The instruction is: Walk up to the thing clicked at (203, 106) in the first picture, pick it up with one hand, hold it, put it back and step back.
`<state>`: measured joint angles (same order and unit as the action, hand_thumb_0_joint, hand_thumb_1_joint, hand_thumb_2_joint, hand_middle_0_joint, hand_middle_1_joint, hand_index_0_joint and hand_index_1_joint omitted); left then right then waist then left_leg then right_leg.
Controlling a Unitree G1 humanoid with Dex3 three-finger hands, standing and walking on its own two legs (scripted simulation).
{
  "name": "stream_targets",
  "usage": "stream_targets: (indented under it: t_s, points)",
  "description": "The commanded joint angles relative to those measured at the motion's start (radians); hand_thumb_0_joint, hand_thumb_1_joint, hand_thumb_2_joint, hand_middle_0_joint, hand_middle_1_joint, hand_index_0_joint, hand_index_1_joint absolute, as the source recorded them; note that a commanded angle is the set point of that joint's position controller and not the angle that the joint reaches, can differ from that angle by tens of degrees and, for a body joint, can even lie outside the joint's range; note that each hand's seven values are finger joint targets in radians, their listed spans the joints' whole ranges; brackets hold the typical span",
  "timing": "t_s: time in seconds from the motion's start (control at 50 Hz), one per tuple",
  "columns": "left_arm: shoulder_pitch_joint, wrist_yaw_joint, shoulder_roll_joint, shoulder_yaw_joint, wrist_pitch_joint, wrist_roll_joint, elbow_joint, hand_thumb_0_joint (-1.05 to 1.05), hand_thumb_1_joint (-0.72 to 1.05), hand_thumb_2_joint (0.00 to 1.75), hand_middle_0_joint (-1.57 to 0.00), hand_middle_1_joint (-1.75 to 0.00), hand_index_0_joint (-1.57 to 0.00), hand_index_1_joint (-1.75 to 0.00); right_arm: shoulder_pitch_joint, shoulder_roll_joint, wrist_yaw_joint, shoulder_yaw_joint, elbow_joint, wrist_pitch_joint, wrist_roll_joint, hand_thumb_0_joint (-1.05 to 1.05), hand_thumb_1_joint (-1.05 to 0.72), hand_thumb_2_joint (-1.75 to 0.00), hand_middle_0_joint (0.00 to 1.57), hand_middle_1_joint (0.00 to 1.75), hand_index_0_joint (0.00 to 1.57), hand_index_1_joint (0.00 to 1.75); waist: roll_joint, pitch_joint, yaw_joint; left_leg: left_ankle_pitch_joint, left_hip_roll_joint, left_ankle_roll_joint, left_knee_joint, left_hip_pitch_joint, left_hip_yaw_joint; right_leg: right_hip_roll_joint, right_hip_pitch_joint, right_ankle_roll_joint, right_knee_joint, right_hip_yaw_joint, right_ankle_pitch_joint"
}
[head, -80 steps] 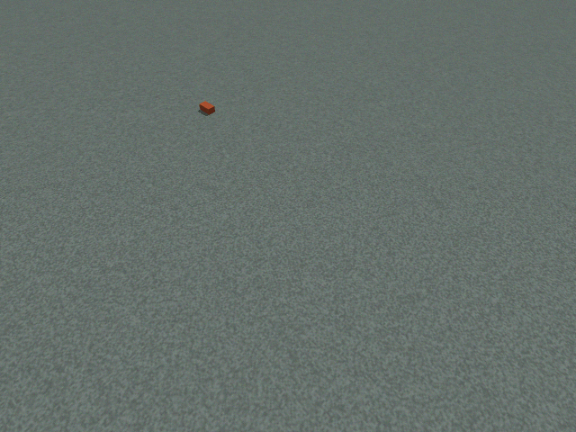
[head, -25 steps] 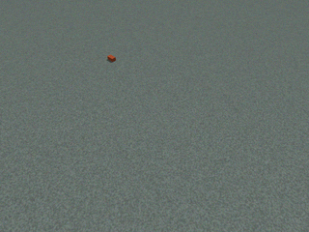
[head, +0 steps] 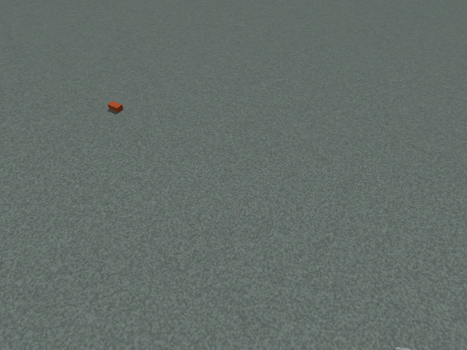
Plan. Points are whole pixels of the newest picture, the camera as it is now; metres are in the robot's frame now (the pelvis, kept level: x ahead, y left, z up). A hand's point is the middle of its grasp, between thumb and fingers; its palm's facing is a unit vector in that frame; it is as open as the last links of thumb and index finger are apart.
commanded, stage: walk up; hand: left
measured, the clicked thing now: (115, 106) +1.86 +0.72 -0.75
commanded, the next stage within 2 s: none
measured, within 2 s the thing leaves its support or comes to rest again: neither
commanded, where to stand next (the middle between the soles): +1.39 +0.70 m, yaw -31 degrees
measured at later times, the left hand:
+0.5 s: hand (69, 258) +0.37 +0.34 -0.13, palm faces -0.16 -0.88 -0.44, open 7.4 cm
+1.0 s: hand (66, 151) +0.72 +0.46 -0.13, palm faces -0.36 -0.81 -0.46, open 7.4 cm
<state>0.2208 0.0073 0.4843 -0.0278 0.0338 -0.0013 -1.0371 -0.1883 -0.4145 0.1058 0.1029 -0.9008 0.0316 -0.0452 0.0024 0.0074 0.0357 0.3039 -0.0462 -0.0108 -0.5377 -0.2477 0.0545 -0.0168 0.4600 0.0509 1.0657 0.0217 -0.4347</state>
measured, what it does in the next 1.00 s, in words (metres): walks ahead, turning right: right foot, then left foot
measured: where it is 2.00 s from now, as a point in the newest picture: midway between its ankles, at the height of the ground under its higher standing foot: (145, 210)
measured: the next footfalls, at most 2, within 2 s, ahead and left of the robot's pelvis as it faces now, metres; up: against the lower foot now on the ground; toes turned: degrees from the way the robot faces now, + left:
right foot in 0.24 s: +0.27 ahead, -0.10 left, +0.00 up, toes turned -13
left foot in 0.64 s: +0.55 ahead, +0.26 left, +0.00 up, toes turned -6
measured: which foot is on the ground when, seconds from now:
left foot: down 0.00-0.28, up 0.30-0.62, down 0.64-1.00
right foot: up 0.00-0.22, down 0.24-0.66, up 0.68-1.00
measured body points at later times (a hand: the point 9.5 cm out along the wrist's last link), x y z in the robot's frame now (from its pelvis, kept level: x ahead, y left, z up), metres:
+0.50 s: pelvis +0.26 +0.07 -0.01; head +0.26 +0.05 +0.44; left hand +0.38 +0.39 -0.10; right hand +0.31 -0.26 -0.13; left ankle +0.37 +0.23 -0.69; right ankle +0.23 -0.09 -0.73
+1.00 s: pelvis +0.53 +0.22 +0.00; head +0.54 +0.20 +0.45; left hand +0.73 +0.50 -0.10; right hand +0.42 -0.09 -0.12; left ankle +0.51 +0.27 -0.74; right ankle +0.61 +0.08 -0.70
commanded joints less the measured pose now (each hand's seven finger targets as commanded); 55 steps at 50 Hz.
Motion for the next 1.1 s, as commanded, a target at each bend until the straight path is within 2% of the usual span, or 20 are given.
stream_targets:
  t_s: [0.0,0.12,0.2,0.22,0.26,0.28,0.3,0.36,0.42,0.52,0.6,0.62,0.64,0.66,0.68,0.76,0.9,1.0,1.06,1.08]
  points:
    - [-0.04,0.023,0.21,-0.063,0.049,0.017,0.067,0.0,0.9,0.9,-0.2,-0.3,-0.2,-0.3,0.017,-0.249,-0.029,0.068,0.082,0.042,0.01,0.0,-0.9,-0.9,0.2,0.3,0.2,0.3,-0.134,0.024,0.023,0.177,-0.2,-0.17,0.354,0.2,-0.236,-0.085,0.188,-0.045,-0.117,-0.014,0.103]
    - [-0.15,0.039,0.146,-0.066,0.052,0.007,0.144,0.0,0.9,0.9,-0.2,-0.3,-0.2,-0.3,0.005,-0.248,-0.018,0.061,0.107,0.04,0.006,0.0,-0.9,-0.9,0.2,0.3,0.2,0.3,-0.126,0.09,0.02,-0.048,-0.207,-0.177,0.336,0.107,-0.085,-0.084,0.006,-0.028,-0.377,-0.074,0.243]
    - [0.055,0.02,0.15,-0.091,0.048,0.007,0.094,0.0,0.9,0.9,-0.2,-0.3,-0.2,-0.3,0.026,-0.225,-0.022,0.051,0.144,0.025,0.006,0.0,-0.9,-0.9,0.2,0.3,0.2,0.3,0.006,-0.059,-0.103,-0.48,-0.115,-0.089,-0.056,-0.027,0.084,0.018,-0.439,0.018,-0.514,-0.2,0.312]
    - [0.178,0.007,0.199,-0.118,0.051,0.004,0.063,0.0,0.9,0.9,-0.2,-0.3,-0.2,-0.3,-0.01,-0.19,-0.022,0.037,0.153,0.025,0.003,0.0,-0.9,-0.9,0.2,0.3,0.2,0.3,0.128,-0.135,-0.157,-0.388,-0.057,-0.052,-0.295,-0.149,0.102,0.0,-0.641,0.025,-0.528,-0.144,0.24]
    - [0.239,-0.023,0.321,-0.145,0.055,-0.001,0.108,0.0,0.9,0.9,-0.2,-0.3,-0.2,-0.3,-0.099,-0.181,-0.02,0.014,0.18,0.017,0.01,0.0,-0.9,-0.9,0.2,0.3,0.2,0.3,0.254,-0.202,-0.145,0.246,0.047,0.019,-0.665,-0.541,-0.056,-0.412,-0.843,0.194,-0.734,0.625,-0.096]
    - [0.161,-0.032,0.338,-0.145,0.052,0.012,0.128,0.0,0.9,0.9,-0.2,-0.3,-0.2,-0.3,-0.065,-0.273,-0.029,0.041,0.166,0.006,0.006,0.0,-0.9,-0.9,0.2,0.3,0.2,0.3,0.153,-0.154,-0.134,0.228,-0.009,0.031,-0.72,-0.53,-0.163,-0.453,-0.696,0.267,-0.783,0.753,-0.244]
    - [0.109,-0.037,0.318,-0.137,0.05,0.018,0.148,0.0,0.9,0.9,-0.2,-0.3,-0.2,-0.3,0.005,-0.289,-0.032,0.047,0.161,0.01,0.004,0.0,-0.9,-0.9,0.2,0.3,0.2,0.3,0.071,-0.061,-0.132,0.191,-0.047,0.045,-0.73,-0.534,-0.185,-0.424,-0.573,0.281,-0.817,0.696,-0.229]
    - [0.02,-0.041,0.244,-0.11,0.073,0.027,0.173,0.0,0.9,0.9,-0.2,-0.3,-0.2,-0.3,-0.051,-0.242,-0.019,0.036,0.122,0.007,0.017,0.0,-0.9,-0.9,0.2,0.3,0.2,0.3,0.038,0.047,-0.033,0.046,-0.099,0.024,-0.596,-0.414,-0.169,-0.289,-0.351,0.17,-0.792,0.308,0.125]
    - [-0.032,-0.04,0.237,-0.099,0.1,0.015,0.197,0.0,0.9,0.9,-0.2,-0.3,-0.2,-0.3,-0.082,-0.214,0.007,0.043,0.115,-0.019,0.005,0.0,-0.9,-0.9,0.2,0.3,0.2,0.3,0.081,0.077,0.013,-0.015,-0.117,0.024,-0.467,-0.277,-0.132,-0.225,-0.141,0.149,-0.792,0.134,0.178]
    - [-0.027,-0.039,0.29,-0.111,0.118,-0.004,0.2,0.0,0.9,0.9,-0.2,-0.3,-0.2,-0.3,0.027,-0.207,0.047,0.061,0.163,-0.021,0.001,0.0,-0.9,-0.9,0.2,0.3,0.2,0.3,0.143,0.077,0.003,-0.175,-0.128,0.027,-0.228,-0.154,-0.063,-0.196,-0.003,0.124,-0.782,0.05,0.022]
    - [-0.07,-0.047,0.269,-0.104,0.103,-0.022,0.199,0.0,0.9,0.9,-0.2,-0.3,-0.2,-0.3,-0.183,-0.231,0.036,0.098,0.1,-0.014,-0.005,0.0,-0.9,-0.9,0.2,0.3,0.2,0.3,0.01,-0.043,0.141,-0.153,-0.056,0.016,-0.14,0.201,0.029,-0.174,0.1,0.072,-0.46,-0.002,0.188]
    - [-0.022,-0.052,0.207,-0.087,0.096,-0.026,0.196,0.0,0.9,0.9,-0.2,-0.3,-0.2,-0.3,-0.329,-0.28,0.021,0.122,0.056,-0.007,-0.014,0.0,-0.9,-0.9,0.2,0.3,0.2,0.3,-0.178,-0.127,0.204,-0.053,-0.041,-0.006,-0.103,0.373,-0.016,-0.111,0.168,0.031,-0.135,-0.056,0.209]
    - [0.059,-0.052,0.096,-0.052,0.088,-0.014,0.189,0.0,0.9,0.9,-0.2,-0.3,-0.2,-0.3,-0.394,-0.345,0.002,0.133,0.052,0.003,-0.026,0.0,-0.9,-0.9,0.2,0.3,0.2,0.3,-0.427,-0.099,0.217,0.205,-0.168,-0.029,0.101,0.401,-0.259,0.033,0.333,0.005,0.127,-0.037,-0.09]
    - [0.122,-0.066,0.103,-0.043,0.081,0.012,0.189,0.0,0.9,0.9,-0.2,-0.3,-0.2,-0.3,-0.255,-0.414,-0.014,0.136,0.099,0.011,0.002,0.0,-0.9,-0.9,0.2,0.3,0.2,0.3,-0.499,-0.102,0.126,0.286,-0.34,-0.073,0.316,0.383,-0.632,0.092,0.418,0.014,0.261,-0.006,-0.136]
    - [0.14,-0.08,0.142,-0.042,0.077,0.003,0.159,0.0,0.9,0.9,-0.2,-0.3,-0.2,-0.3,-0.131,-0.424,-0.022,0.141,0.126,0.003,0.024,0.0,-0.9,-0.9,0.2,0.3,0.2,0.3,-0.437,-0.085,0.064,0.396,-0.375,-0.126,0.374,0.251,-0.702,-0.002,0.36,0.033,0.343,0.054,-0.085]
    - [0.121,-0.051,0.219,-0.076,0.067,0.036,0.089,0.0,0.9,0.9,-0.2,-0.3,-0.2,-0.3,-0.041,-0.25,-0.032,0.087,0.16,0.016,0.01,0.0,-0.9,-0.9,0.2,0.3,0.2,0.3,-0.204,-0.013,0.022,0.023,-0.203,-0.05,0.243,0.094,-0.217,-0.079,0.217,0.004,0.101,0.048,0.155]
    - [0.005,-0.041,0.135,-0.062,0.046,0.02,0.156,0.0,0.9,0.9,-0.2,-0.3,-0.2,-0.3,-0.109,-0.211,-0.034,0.071,0.173,0.017,-0.01,0.0,-0.9,-0.9,0.2,0.3,0.2,0.3,-0.146,0.033,0.041,-0.302,-0.206,-0.127,0.282,0.137,-0.061,-0.048,0.142,-0.032,-0.225,-0.054,0.182]
    - [-0.023,-0.039,0.114,-0.07,0.039,0.02,0.176,0.0,0.9,0.9,-0.2,-0.3,-0.2,-0.3,-0.095,-0.197,-0.03,0.065,0.203,-0.009,-0.025,0.0,-0.9,-0.9,0.2,0.3,0.2,0.3,-0.07,0.047,0.026,-0.302,-0.165,-0.057,0.227,0.048,0.003,-0.009,-0.08,-0.014,-0.389,-0.144,0.28]
    - [0.195,-0.06,0.151,-0.102,0.038,0.013,0.124,0.0,0.9,0.9,-0.2,-0.3,-0.2,-0.3,-0.034,-0.205,-0.033,0.063,0.243,-0.016,-0.018,0.0,-0.9,-0.9,0.2,0.3,0.2,0.3,0.034,-0.05,-0.113,-0.569,-0.112,0.025,-0.095,-0.071,0.083,-0.007,-0.44,0.029,-0.55,-0.145,0.294]
    - [0.321,-0.075,0.211,-0.13,0.041,0.007,0.1,0.0,0.9,0.9,-0.2,-0.3,-0.2,-0.3,-0.071,-0.173,-0.035,0.051,0.249,-0.014,-0.015,0.0,-0.9,-0.9,0.2,0.3,0.2,0.3,0.143,-0.135,-0.172,-0.378,-0.042,0.083,-0.352,-0.189,0.095,-0.104,-0.641,0.072,-0.637,0.01,0.207]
